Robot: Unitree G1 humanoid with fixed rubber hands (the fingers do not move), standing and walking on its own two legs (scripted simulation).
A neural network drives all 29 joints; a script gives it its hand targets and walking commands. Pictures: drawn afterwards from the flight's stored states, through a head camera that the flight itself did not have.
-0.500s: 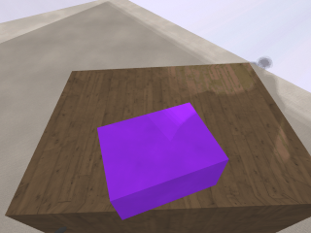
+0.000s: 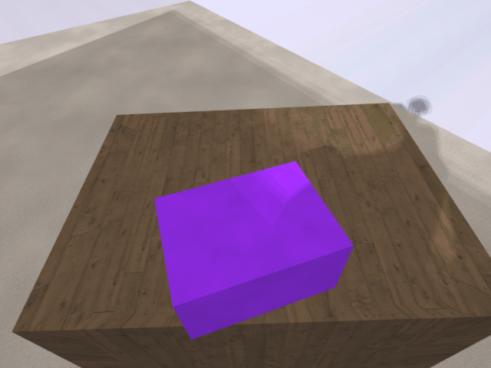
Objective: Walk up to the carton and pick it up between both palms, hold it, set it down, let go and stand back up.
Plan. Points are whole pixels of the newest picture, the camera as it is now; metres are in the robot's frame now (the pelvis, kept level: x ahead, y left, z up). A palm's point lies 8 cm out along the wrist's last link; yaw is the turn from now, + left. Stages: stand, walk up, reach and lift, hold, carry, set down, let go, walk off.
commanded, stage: walk up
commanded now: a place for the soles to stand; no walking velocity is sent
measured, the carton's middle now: (247, 244) +0.36 +0.03 -0.03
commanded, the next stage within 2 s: stand in 0.16 s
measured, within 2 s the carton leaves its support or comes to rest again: neither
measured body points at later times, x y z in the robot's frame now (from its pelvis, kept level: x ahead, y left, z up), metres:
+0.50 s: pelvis -0.02 +0.01 -0.02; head +0.03 +0.01 +0.42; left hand +0.17 +0.31 -0.11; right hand +0.14 -0.32 -0.12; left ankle -0.06 +0.14 -0.74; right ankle +0.05 -0.11 -0.74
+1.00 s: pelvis -0.02 -0.01 -0.01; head -0.01 -0.01 +0.44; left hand +0.16 +0.28 -0.06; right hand +0.16 -0.31 -0.08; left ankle -0.06 +0.14 -0.74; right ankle +0.05 -0.11 -0.74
